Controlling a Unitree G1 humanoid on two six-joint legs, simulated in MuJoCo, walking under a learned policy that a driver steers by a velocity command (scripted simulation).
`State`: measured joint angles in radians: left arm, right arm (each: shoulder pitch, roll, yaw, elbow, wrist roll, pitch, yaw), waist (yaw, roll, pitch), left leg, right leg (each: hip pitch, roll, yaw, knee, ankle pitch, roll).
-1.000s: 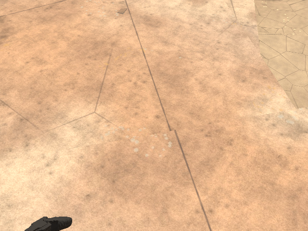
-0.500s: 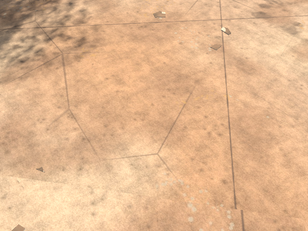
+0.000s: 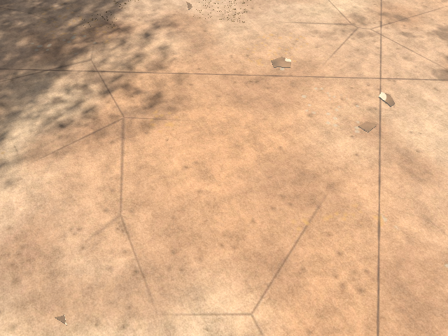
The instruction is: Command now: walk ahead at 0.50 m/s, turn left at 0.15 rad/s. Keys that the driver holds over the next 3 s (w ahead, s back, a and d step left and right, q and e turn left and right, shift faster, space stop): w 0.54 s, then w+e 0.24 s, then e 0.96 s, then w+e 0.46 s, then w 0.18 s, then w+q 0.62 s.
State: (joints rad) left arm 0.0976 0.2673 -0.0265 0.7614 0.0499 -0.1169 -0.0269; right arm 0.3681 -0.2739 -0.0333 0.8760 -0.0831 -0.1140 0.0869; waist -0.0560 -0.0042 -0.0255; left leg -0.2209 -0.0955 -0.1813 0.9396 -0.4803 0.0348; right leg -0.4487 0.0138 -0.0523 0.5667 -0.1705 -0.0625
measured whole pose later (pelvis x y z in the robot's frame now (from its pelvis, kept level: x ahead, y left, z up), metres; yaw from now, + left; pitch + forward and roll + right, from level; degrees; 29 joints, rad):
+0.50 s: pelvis +0.29 +0.02 -0.02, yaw +1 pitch +2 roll -3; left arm 0.59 0.19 -0.02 1.03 0.08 -0.11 -0.03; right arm 0.04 -0.20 0.00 0.77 -0.07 -0.05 0.07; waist 0.13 0.04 -0.02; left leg -0.60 0.11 -0.02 0.49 0.29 0.03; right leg 0.11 0.06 -0.05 0.41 -0.55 -0.02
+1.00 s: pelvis +0.59 +0.08 -0.09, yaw -10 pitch +1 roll +3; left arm 0.09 0.24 0.08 0.75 0.00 -0.03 -0.02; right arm 0.28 -0.25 -0.06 0.99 0.01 -0.06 -0.05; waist -0.04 -0.03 0.02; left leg -0.05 -0.03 0.24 0.38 -0.35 0.03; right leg -0.66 -0.05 -0.01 0.71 0.02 -0.03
